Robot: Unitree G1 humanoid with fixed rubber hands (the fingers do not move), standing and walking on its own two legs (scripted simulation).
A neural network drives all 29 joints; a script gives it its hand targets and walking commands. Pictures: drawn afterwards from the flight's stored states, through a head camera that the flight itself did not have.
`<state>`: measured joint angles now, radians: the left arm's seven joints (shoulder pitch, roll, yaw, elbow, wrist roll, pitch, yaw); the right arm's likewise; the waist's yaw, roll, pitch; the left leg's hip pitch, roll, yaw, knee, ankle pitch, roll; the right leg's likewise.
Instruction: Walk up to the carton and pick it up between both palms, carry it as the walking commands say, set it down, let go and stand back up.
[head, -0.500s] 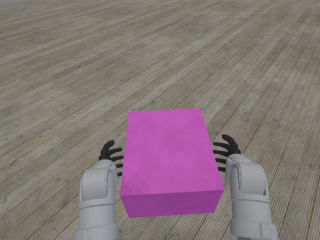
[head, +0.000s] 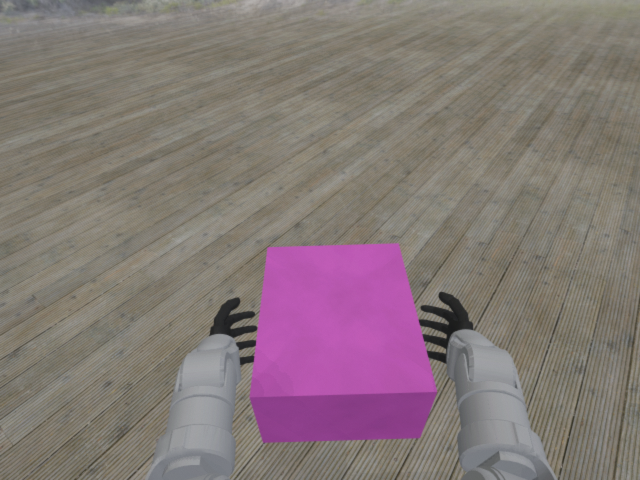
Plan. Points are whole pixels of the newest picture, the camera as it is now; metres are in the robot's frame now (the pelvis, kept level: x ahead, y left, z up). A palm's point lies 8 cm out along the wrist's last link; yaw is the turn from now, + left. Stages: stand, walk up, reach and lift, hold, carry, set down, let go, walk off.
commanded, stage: set down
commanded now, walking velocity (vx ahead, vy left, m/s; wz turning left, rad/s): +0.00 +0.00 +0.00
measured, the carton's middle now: (336, 334) +0.37 -0.01 -0.04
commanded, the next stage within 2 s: none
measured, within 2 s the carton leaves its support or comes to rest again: neither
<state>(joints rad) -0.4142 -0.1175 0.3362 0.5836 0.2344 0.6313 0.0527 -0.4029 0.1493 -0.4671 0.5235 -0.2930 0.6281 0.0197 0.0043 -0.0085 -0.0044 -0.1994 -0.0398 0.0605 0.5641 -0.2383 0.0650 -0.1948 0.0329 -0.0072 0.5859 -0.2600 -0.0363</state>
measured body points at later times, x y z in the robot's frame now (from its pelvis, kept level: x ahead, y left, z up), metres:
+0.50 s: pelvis +0.02 -0.01 +0.00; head +0.11 +0.00 +0.44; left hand +0.35 +0.16 -0.07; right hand +0.33 -0.17 -0.07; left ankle +0.05 +0.08 -0.73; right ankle +0.05 -0.10 -0.73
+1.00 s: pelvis -0.03 +0.01 -0.07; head +0.20 +0.02 +0.32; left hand +0.35 +0.17 -0.17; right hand +0.36 -0.15 -0.17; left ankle +0.05 +0.08 -0.73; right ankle +0.05 -0.10 -0.73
